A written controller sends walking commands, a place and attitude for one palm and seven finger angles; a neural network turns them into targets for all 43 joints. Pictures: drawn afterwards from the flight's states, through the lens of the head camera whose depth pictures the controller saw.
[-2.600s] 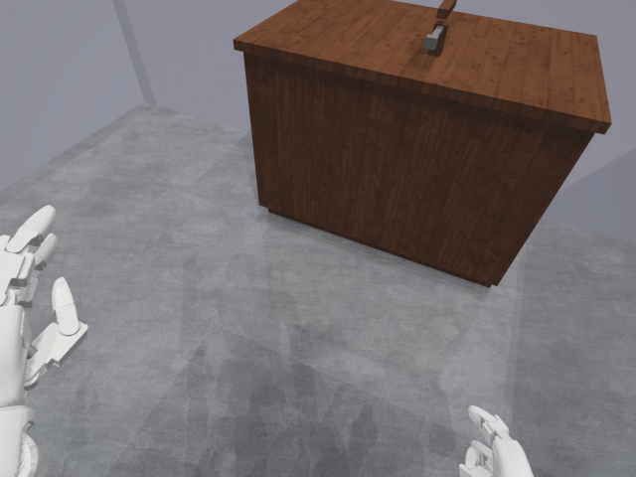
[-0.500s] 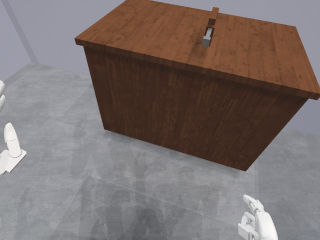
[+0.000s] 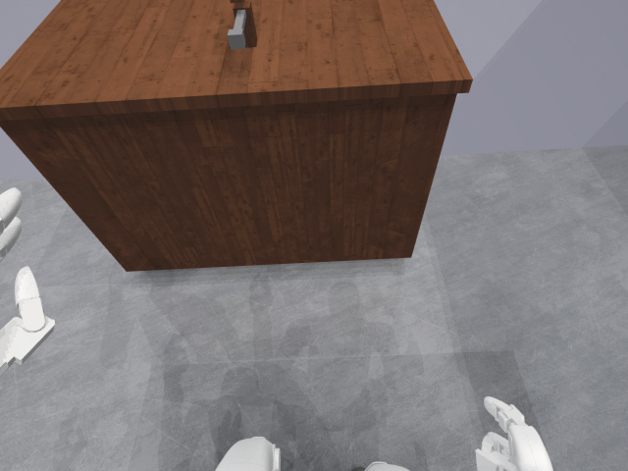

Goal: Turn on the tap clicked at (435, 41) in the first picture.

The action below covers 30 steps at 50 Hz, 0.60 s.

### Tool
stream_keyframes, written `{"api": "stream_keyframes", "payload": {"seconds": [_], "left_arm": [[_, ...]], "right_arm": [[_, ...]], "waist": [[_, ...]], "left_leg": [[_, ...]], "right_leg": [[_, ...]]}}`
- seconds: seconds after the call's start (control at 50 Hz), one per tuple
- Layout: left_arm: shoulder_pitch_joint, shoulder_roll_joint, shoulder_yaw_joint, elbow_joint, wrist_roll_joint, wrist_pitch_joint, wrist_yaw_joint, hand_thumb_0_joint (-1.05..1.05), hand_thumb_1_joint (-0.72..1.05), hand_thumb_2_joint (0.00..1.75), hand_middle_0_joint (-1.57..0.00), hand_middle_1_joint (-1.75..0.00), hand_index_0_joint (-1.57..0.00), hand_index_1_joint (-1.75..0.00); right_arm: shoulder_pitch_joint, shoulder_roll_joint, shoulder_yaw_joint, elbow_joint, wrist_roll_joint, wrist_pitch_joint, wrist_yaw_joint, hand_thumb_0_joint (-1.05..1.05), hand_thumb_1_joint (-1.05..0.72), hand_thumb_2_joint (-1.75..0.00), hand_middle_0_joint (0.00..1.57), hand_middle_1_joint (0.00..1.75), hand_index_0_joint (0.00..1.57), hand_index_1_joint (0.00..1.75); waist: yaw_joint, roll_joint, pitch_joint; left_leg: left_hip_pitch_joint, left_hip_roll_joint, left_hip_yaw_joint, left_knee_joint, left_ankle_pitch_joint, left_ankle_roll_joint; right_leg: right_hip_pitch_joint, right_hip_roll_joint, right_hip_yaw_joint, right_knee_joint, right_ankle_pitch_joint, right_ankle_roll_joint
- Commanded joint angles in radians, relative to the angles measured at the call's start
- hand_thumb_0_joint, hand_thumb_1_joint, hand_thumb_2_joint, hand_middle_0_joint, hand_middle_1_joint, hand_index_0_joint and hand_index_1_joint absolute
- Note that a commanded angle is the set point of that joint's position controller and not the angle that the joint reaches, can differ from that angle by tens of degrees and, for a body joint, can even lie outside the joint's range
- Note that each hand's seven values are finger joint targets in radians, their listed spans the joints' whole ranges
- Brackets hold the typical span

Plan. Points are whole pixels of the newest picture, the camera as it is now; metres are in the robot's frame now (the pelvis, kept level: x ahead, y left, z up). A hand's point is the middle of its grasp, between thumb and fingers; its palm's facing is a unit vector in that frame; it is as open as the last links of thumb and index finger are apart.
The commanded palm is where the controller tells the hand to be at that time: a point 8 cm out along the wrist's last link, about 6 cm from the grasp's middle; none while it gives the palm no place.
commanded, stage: turn to face it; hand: left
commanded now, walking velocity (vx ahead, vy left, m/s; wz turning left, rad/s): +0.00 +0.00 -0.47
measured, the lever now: (236, 39) +0.84 +0.19 +0.11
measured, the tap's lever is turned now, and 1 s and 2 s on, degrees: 0 0 0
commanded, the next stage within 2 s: take the last steps up to it in 0.46 s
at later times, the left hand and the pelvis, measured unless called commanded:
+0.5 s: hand (114, 349) +0.20 +0.17 +0.17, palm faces +0.22 -0.87 -0.44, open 7.4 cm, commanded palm +0.15 +0.23 +0.18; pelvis -0.07 -0.01 -0.01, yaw -12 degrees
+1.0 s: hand (132, 392) +0.17 +0.15 +0.17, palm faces +0.20 -0.87 -0.44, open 7.4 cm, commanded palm +0.13 +0.20 +0.18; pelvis -0.10 -0.03 -0.01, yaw -15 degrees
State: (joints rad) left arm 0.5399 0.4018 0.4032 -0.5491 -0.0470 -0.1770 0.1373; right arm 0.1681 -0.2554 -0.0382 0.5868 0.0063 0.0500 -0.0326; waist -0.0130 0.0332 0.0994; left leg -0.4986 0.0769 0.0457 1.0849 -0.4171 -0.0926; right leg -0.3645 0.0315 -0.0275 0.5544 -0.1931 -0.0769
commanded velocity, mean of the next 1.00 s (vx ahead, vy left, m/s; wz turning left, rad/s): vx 0.14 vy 0.05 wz -0.16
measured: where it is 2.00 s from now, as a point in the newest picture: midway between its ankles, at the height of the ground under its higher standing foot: outside the picture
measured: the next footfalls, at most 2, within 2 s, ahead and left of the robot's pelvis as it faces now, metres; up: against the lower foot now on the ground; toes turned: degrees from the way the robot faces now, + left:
left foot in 0.20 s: +0.02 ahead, +0.14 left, +0.00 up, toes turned +0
right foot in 0.46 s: -0.02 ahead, -0.13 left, +0.00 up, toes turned -17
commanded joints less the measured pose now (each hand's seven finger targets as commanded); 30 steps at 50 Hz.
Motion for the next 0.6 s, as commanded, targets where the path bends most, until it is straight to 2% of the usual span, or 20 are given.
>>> {"api": "stream_keyframes", "payload": {"seconds": [0.0,0.06,0.08,0.14,0.16,0.18,0.2,0.22,0.24,0.26,0.28,0.34,0.4,0.42,0.44,0.46,0.48,0.5,0.54,0.58], "left_arm": [[-0.025,0.177,0.135,-0.148,-0.011,-0.055,0.034,0.00,0.90,0.90,-0.20,-0.30,-0.20,-0.30],[-0.057,0.164,0.106,-0.158,-0.005,-0.052,0.033,0.00,0.90,0.90,-0.20,-0.30,-0.20,-0.30],[-0.073,0.164,0.100,-0.168,-0.003,-0.053,0.034,0.00,0.90,0.90,-0.20,-0.30,-0.20,-0.30],[-0.127,0.156,0.081,-0.187,0.009,-0.061,0.028,0.00,0.90,0.90,-0.20,-0.30,-0.20,-0.30],[-0.157,0.157,0.075,-0.202,0.010,-0.071,0.023,0.00,0.90,0.90,-0.20,-0.30,-0.20,-0.30],[-0.183,0.157,0.077,-0.224,0.011,-0.083,0.016,0.00,0.90,0.90,-0.20,-0.30,-0.20,-0.30],[-0.178,0.174,0.105,-0.210,0.022,-0.090,0.022,0.00,0.90,0.90,-0.20,-0.30,-0.20,-0.30],[-0.170,0.157,0.090,-0.165,0.033,-0.084,0.016,0.00,0.90,0.90,-0.20,-0.30,-0.20,-0.30],[-0.176,0.127,0.062,-0.142,0.036,-0.083,0.007,0.00,0.90,0.90,-0.20,-0.30,-0.20,-0.30],[-0.177,0.097,0.030,-0.134,0.034,-0.082,0.003,0.00,0.90,0.90,-0.20,-0.30,-0.20,-0.30],[-0.216,0.105,0.028,-0.171,0.032,-0.083,0.004,0.00,0.90,0.90,-0.20,-0.30,-0.20,-0.30],[-0.218,0.080,-0.010,-0.165,0.032,-0.077,0.014,0.00,0.90,0.90,-0.20,-0.30,-0.20,-0.30],[-0.236,0.108,0.018,-0.147,0.036,-0.076,0.012,0.00,0.90,0.90,-0.20,-0.30,-0.20,-0.30],[-0.236,0.146,0.054,-0.142,0.039,-0.085,0.017,0.00,0.90,0.90,-0.20,-0.30,-0.20,-0.30],[-0.222,0.185,0.091,-0.134,0.038,-0.093,0.025,0.00,0.90,0.90,-0.20,-0.30,-0.20,-0.30],[-0.172,0.186,0.113,-0.097,0.019,-0.079,0.027,0.00,0.90,0.90,-0.20,-0.30,-0.20,-0.30],[-0.119,0.199,0.132,-0.106,0.011,-0.070,0.028,0.00,0.90,0.90,-0.20,-0.30,-0.20,-0.30],[-0.094,0.194,0.128,-0.164,0.007,-0.074,0.032,0.00,0.90,0.90,-0.20,-0.30,-0.20,-0.30],[-0.047,0.186,0.145,-0.214,0.006,-0.091,0.037,0.00,0.90,0.90,-0.20,-0.30,-0.20,-0.30],[-0.035,0.184,0.151,-0.227,0.011,-0.095,0.038,0.00,0.90,0.90,-0.20,-0.30,-0.20,-0.30]], "right_arm": [[-0.075,-0.057,-0.010,-0.177,0.007,-0.050,-0.011,0.00,-0.90,-0.90,0.20,0.30,0.20,0.30],[-0.067,-0.068,-0.007,-0.193,0.007,-0.051,-0.009,0.00,-0.90,-0.90,0.20,0.30,0.20,0.30],[-0.074,-0.072,-0.007,-0.193,0.007,-0.052,-0.009,0.00,-0.90,-0.90,0.20,0.30,0.20,0.30],[-0.026,-0.070,-0.003,-0.191,0.002,-0.051,-0.009,0.00,-0.90,-0.90,0.20,0.30,0.20,0.30],[-0.027,-0.086,-0.010,-0.199,-0.002,-0.057,-0.015,0.00,-0.90,-0.90,0.20,0.30,0.20,0.30],[-0.045,-0.104,-0.020,-0.214,-0.004,-0.065,-0.023,0.00,-0.90,-0.90,0.20,0.30,0.20,0.30],[-0.054,-0.082,-0.010,-0.206,-0.003,-0.075,-0.025,0.00,-0.90,-0.90,0.20,0.30,0.20,0.30],[-0.056,-0.055,-0.011,-0.202,-0.005,-0.084,-0.023,0.00,-0.90,-0.90,0.20,0.30,0.20,0.30],[-0.049,-0.055,-0.016,-0.200,0.000,-0.092,-0.017,0.00,-0.90,-0.90,0.20,0.30,0.20,0.30],[-0.049,-0.064,-0.016,-0.188,0.007,-0.101,-0.010,0.00,-0.90,-0.90,0.20,0.30,0.20,0.30],[-0.038,-0.065,-0.016,-0.186,0.014,-0.117,-0.007,0.00,-0.90,-0.90,0.20,0.30,0.20,0.30],[0.003,-0.084,-0.015,-0.171,0.011,-0.156,0.005,0.00,-0.90,-0.90,0.20,0.30,0.20,0.30],[-0.010,-0.086,-0.014,-0.166,0.010,-0.173,0.009,0.00,-0.90,-0.90,0.20,0.30,0.20,0.30],[-0.005,-0.073,-0.011,-0.164,0.011,-0.174,0.010,0.00,-0.90,-0.90,0.20,0.30,0.20,0.30],[-0.003,-0.044,-0.002,-0.171,0.009,-0.168,0.009,0.00,-0.90,-0.90,0.20,0.30,0.20,0.30],[-0.020,-0.040,-0.008,-0.176,0.012,-0.162,0.007,0.00,-0.90,-0.90,0.20,0.30,0.20,0.30],[-0.052,-0.051,-0.018,-0.172,0.014,-0.149,0.003,0.00,-0.90,-0.90,0.20,0.30,0.20,0.30],[-0.062,-0.023,0.004,-0.169,0.008,-0.140,0.002,0.00,-0.90,-0.90,0.20,0.30,0.20,0.30],[-0.063,-0.014,0.022,-0.153,0.002,-0.124,-0.003,0.00,-0.90,-0.90,0.20,0.30,0.20,0.30],[-0.076,-0.020,0.020,-0.148,-0.001,-0.119,-0.012,0.00,-0.90,-0.90,0.20,0.30,0.20,0.30]], "waist": [[0.041,-0.166,-0.245],[0.052,-0.184,-0.233],[0.052,-0.158,-0.232],[0.023,-0.107,-0.235],[0.020,-0.014,-0.198],[0.028,0.146,-0.151],[0.043,0.293,-0.172],[0.033,0.266,-0.128],[0.030,0.209,-0.075],[0.037,0.196,-0.060],[0.041,0.187,-0.081],[0.014,0.223,-0.121],[0.018,0.170,-0.147],[0.013,0.077,-0.174],[0.008,-0.112,-0.194],[0.036,-0.283,-0.238],[0.048,-0.258,-0.242],[0.038,-0.211,-0.248],[0.023,-0.147,-0.275],[0.019,-0.179,-0.288]], "left_leg": [[0.045,-0.007,-0.012,-0.178,-0.025,0.018],[0.113,-0.029,-0.005,-0.311,-0.053,0.037],[0.142,-0.031,-0.004,-0.374,-0.053,0.042],[0.358,-0.022,0.021,-0.647,0.031,0.076],[0.404,0.052,-0.040,-0.748,-0.010,0.116],[0.434,0.207,-0.192,-0.824,0.003,0.176],[0.337,0.361,-0.305,-0.878,0.028,0.252],[0.151,0.388,-0.293,-0.907,-0.032,0.277],[0.094,0.359,-0.217,-0.869,0.026,0.278],[0.138,0.313,-0.094,-0.809,0.128,0.242],[0.191,0.288,-0.017,-0.769,0.212,0.211],[0.268,0.253,-0.004,-0.669,0.457,0.163],[0.195,0.215,0.031,-0.539,0.360,0.111],[0.158,0.176,0.059,-0.447,0.272,0.088],[0.063,0.079,0.101,-0.316,0.123,0.047],[0.007,-0.007,0.063,-0.143,-0.139,0.033],[-0.015,0.004,-0.014,-0.022,-0.161,0.037],[-0.049,0.017,-0.062,0.014,-0.120,0.040],[0.012,0.013,-0.043,-0.079,-0.071,0.042],[0.092,0.007,-0.019,-0.239,-0.049,0.058]], "right_leg": [[0.152,-0.260,0.342,-0.243,0.049,-0.084],[0.101,-0.261,0.402,-0.289,-0.109,-0.088],[0.101,-0.254,0.403,-0.279,-0.104,-0.085],[-0.020,-0.194,0.361,-0.255,-0.203,-0.011],[-0.100,-0.127,0.328,-0.176,-0.236,0.028],[-0.206,-0.025,0.226,-0.012,-0.237,0.070],[-0.187,0.013,0.090,0.290,-0.276,0.102],[-0.113,-0.001,0.069,0.525,-0.260,0.113],[-0.115,-0.031,0.077,0.574,-0.241,0.117],[-0.138,-0.043,0.043,0.500,-0.251,0.120],[-0.126,-0.048,-0.001,0.406,-0.248,0.125],[-0.001,-0.014,-0.086,0.140,-0.230,0.130],[0.191,-0.022,-0.095,-0.087,-0.045,0.116],[0.235,-0.097,-0.005,-0.122,0.086,0.078],[0.276,-0.231,0.194,-0.123,0.361,0.006],[0.247,-0.337,0.378,-0.191,0.359,-0.064],[0.220,-0.368,0.446,-0.223,0.271,-0.094],[0.248,-0.372,0.425,-0.198,0.259,-0.116],[0.230,-0.321,0.282,-0.169,0.287,-0.102],[0.185,-0.288,0.219,-0.192,0.086,-0.082]]}}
